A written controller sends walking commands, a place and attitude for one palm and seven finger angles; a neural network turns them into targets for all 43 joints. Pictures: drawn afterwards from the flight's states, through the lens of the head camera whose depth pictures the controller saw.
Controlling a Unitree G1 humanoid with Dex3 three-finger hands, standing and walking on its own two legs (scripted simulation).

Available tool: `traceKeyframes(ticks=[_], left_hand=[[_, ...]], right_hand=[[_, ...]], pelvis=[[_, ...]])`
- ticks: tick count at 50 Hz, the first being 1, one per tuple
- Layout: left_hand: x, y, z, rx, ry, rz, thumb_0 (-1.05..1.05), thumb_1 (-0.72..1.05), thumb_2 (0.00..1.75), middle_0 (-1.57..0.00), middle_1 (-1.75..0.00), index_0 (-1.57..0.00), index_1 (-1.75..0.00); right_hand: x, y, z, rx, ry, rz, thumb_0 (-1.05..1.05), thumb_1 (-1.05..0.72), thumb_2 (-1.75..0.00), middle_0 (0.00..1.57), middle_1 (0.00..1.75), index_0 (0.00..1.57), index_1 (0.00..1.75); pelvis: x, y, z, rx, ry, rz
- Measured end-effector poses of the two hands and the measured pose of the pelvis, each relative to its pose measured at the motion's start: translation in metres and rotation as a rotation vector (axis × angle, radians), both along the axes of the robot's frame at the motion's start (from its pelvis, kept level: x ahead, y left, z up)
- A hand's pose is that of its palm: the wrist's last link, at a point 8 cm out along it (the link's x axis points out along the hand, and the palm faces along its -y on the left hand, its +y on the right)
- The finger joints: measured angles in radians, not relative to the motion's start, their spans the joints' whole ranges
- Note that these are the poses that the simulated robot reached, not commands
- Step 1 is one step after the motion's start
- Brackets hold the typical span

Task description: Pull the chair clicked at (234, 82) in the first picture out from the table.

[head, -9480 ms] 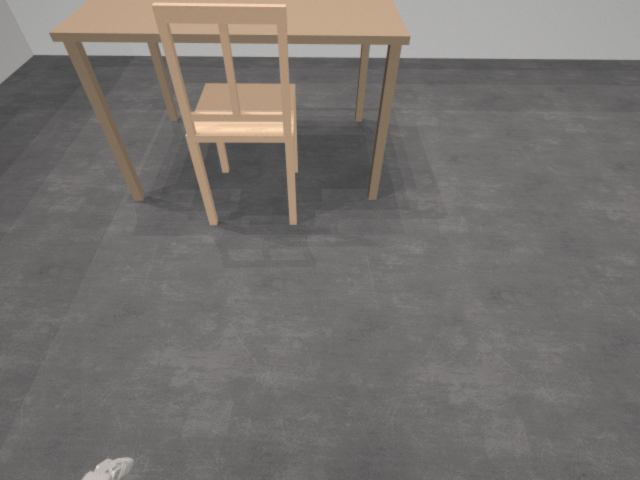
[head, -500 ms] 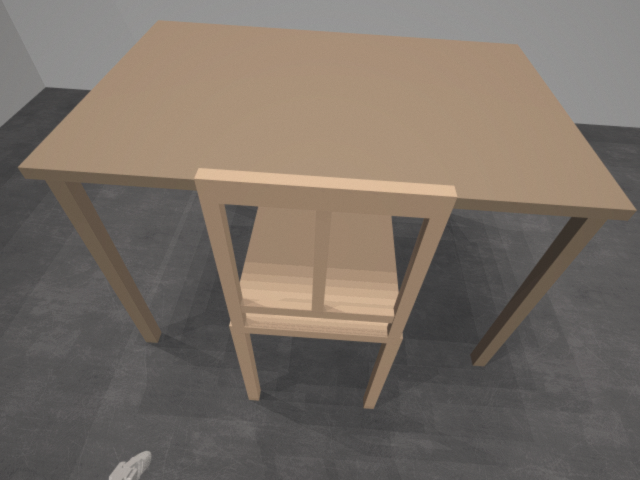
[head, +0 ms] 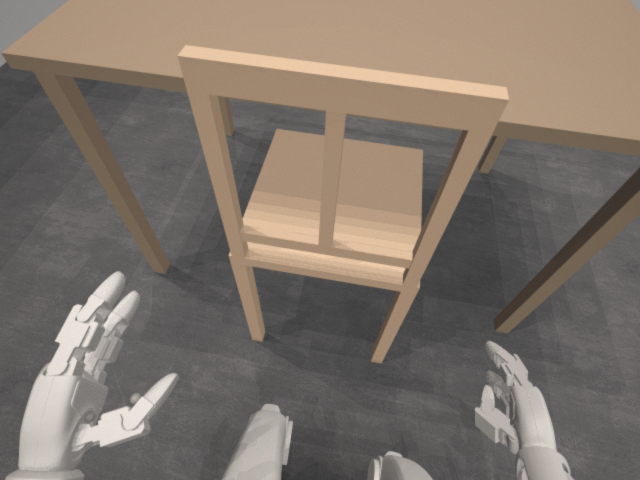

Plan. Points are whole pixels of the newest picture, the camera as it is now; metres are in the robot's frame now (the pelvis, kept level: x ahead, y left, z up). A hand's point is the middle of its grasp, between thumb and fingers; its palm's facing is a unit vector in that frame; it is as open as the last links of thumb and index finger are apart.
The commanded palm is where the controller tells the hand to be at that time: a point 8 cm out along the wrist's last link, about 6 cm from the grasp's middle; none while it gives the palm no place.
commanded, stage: raise the hand toward the chair's back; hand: left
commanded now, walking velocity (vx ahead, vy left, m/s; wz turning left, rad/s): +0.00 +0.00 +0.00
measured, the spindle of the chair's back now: (330, 187) +0.52 +0.06 +0.03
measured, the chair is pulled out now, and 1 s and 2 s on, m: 0.00 0.00 0.00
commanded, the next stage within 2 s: aim the fingers beside a spindle in 1.48 s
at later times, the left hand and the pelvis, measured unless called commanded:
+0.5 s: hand (163, 350) +0.24 +0.21 +0.04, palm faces -0.08 -1.00 -0.02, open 15.2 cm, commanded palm +0.22 +0.28 +0.07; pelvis +0.02 +0.03 +0.02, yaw -2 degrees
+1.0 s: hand (117, 312) +0.25 +0.26 +0.09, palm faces +0.00 -1.00 -0.07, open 16.9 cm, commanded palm +0.23 +0.31 +0.08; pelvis +0.01 +0.05 +0.03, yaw -1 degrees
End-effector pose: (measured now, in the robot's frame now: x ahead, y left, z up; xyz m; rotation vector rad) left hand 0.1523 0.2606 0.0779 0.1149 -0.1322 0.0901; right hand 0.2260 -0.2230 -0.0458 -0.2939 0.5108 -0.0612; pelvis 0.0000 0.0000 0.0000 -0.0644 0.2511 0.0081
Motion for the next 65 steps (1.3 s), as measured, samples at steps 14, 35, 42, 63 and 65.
traceKeyframes(ticks=[14, 35, 42, 63, 65], left_hand=[[0.065, 0.003, -0.003, -0.078, 0.249, -0.024, 0.01, 0.06, 0.53, -0.12, -0.17, -0.12, -0.17], [0.072, 0.034, 0.007, -0.06, 0.126, -0.06, 0.0, -0.42, 0.33, -0.07, -0.1, -0.07, -0.1], [0.068, 0.035, -0.013, -0.087, 0.236, -0.116, -0.01, -0.48, 0.31, -0.06, -0.09, -0.07, -0.09], [0.085, 0.04, 0.01, -0.054, 0.139, -0.095, -0.01, -0.5, 0.3, -0.06, -0.08, -0.07, -0.08], [0.087, 0.042, 0.011, -0.046, 0.115, -0.081, -0.01, -0.5, 0.3, -0.06, -0.08, -0.07, -0.08]], right_hand=[[-0.079, -0.007, -0.022, 0.083, 0.257, -0.256, 0.01, -0.9, -0.9, 0.2, 0.3, 0.2, 0.3], [-0.024, 0.035, 0.018, 0.039, 0.081, -0.121, 0.01, -0.9, -0.9, 0.2, 0.3, 0.2, 0.3], [-0.032, 0.048, 0.019, 0.026, 0.102, -0.082, 0.01, -0.9, -0.9, 0.2, 0.31, 0.2, 0.3], [-0.075, 0.022, 0.016, -0.017, 0.189, -0.166, 0.01, -0.9, -0.9, 0.2, 0.3, 0.2, 0.3], [-0.072, 0.021, 0.013, -0.016, 0.191, -0.156, 0.01, -0.9, -0.9, 0.2, 0.3, 0.2, 0.3]], pelvis=[[0.022, 0.01, 0.025, 0.042, 0.028, -0.049], [0.016, 0.043, 0.027, -0.002, 0.011, -0.025], [0.011, 0.049, 0.029, -0.01, 0.001, -0.022], [0.012, 0.05, 0.034, -0.004, -0.004, -0.031], [0.012, 0.048, 0.032, -0.004, 0.0, -0.028]])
